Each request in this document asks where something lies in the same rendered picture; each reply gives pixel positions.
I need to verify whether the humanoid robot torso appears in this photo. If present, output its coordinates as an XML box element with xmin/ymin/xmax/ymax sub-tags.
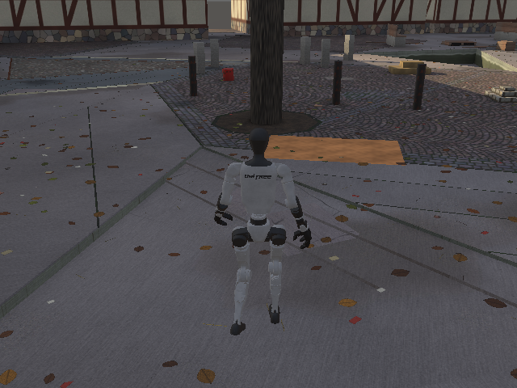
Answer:
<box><xmin>240</xmin><ymin>160</ymin><xmax>277</xmax><ymax>243</ymax></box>

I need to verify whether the robot left forearm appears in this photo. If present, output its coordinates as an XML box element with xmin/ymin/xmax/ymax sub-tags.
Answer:
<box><xmin>215</xmin><ymin>193</ymin><xmax>228</xmax><ymax>217</ymax></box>

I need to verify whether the left robot foot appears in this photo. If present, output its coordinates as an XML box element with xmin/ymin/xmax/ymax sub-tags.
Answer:
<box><xmin>230</xmin><ymin>321</ymin><xmax>246</xmax><ymax>335</ymax></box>

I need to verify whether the right robot hand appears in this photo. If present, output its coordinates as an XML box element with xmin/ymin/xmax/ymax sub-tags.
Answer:
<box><xmin>293</xmin><ymin>228</ymin><xmax>312</xmax><ymax>249</ymax></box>

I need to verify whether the robot right upper arm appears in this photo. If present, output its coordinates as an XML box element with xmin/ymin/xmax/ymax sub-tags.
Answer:
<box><xmin>275</xmin><ymin>163</ymin><xmax>298</xmax><ymax>209</ymax></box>

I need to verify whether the robot right forearm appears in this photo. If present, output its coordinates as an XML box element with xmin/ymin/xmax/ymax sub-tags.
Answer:
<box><xmin>290</xmin><ymin>196</ymin><xmax>309</xmax><ymax>232</ymax></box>

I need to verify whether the left robot hand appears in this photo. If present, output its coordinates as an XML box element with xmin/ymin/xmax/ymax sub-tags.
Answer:
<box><xmin>214</xmin><ymin>213</ymin><xmax>233</xmax><ymax>226</ymax></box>

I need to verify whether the robot left upper arm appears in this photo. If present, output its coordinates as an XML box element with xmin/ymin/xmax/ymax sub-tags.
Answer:
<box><xmin>220</xmin><ymin>162</ymin><xmax>242</xmax><ymax>205</ymax></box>

